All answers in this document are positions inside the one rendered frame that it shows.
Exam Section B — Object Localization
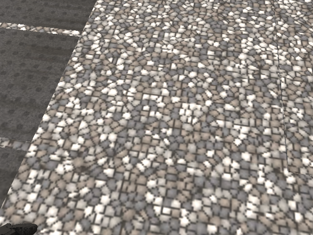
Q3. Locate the robot left hand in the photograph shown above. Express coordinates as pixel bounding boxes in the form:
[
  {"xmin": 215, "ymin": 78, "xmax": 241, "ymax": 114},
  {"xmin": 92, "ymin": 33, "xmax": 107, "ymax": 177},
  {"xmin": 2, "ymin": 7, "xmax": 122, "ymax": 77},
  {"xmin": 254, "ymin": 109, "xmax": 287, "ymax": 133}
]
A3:
[{"xmin": 0, "ymin": 223, "xmax": 38, "ymax": 235}]

